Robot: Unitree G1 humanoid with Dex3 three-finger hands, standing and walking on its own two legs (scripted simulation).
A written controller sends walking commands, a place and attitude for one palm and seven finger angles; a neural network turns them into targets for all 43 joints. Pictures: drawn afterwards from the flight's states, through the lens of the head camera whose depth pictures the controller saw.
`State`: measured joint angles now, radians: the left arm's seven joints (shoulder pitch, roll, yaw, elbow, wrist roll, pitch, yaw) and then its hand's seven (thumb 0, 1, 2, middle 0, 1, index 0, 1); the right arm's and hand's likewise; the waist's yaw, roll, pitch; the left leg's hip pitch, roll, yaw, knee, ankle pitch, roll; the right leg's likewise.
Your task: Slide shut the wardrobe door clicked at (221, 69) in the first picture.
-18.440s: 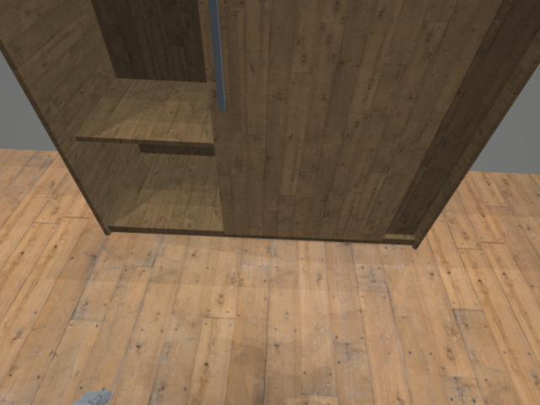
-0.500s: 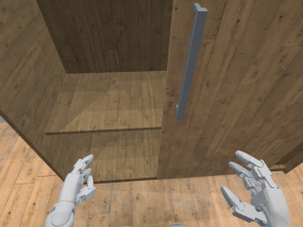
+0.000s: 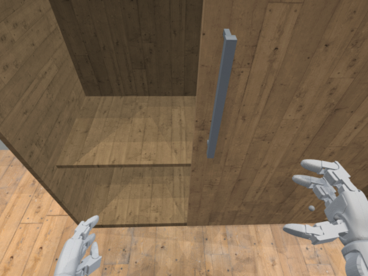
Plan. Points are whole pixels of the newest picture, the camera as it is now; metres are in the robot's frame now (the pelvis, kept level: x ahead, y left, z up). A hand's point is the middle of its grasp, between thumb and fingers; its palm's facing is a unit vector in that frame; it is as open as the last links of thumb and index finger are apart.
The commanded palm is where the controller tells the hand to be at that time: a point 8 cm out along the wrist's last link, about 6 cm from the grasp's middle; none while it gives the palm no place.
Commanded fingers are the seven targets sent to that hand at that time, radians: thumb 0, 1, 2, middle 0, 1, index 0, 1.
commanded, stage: raise the hand with hooked fingers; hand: right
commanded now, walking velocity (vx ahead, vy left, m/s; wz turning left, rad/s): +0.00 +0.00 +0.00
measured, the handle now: (216, 105) +0.46 -0.05 +0.14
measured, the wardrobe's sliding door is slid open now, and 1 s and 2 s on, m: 0.53 0.53 0.53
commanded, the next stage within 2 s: move the hooked fingers beside the handle in 1.00 s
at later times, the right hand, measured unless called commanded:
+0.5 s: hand out of the picture +0.27 -0.28 +0.19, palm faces +0.04 +0.99 -0.13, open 13.9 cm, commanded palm +0.23 -0.32 +0.19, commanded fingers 0.00 0.50 -0.30 0.30 1.20 0.30 1.20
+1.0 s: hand (349, 162) +0.28 -0.25 +0.19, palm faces +0.02 +0.99 -0.12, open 14.0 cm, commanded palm +0.24 -0.29 +0.19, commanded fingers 0.00 0.50 -0.30 0.30 1.20 0.30 1.20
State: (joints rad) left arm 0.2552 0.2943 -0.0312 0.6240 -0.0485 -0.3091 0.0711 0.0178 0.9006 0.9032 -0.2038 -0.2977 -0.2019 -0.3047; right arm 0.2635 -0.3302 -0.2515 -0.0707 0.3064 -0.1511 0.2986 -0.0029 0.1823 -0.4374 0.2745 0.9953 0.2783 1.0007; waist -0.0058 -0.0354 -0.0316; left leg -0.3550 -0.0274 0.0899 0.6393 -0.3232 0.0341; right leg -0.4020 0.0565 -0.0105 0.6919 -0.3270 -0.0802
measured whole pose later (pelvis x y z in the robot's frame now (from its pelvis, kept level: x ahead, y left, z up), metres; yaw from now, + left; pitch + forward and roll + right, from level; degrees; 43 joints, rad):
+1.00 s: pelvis +0.00 +0.03 +0.01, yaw +0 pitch -2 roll +1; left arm 0.22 0.30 -0.07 0.65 -0.07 -0.28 0.08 0.02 0.90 0.90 -0.20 -0.30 -0.20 -0.30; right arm -0.09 -0.49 -0.48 0.20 0.35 0.04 0.51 -0.01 0.50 -0.30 0.30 1.20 0.30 1.20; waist -0.03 -0.07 -0.01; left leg -0.21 -0.06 0.09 0.48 -0.25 0.07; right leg -0.25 0.03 0.00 0.53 -0.25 -0.04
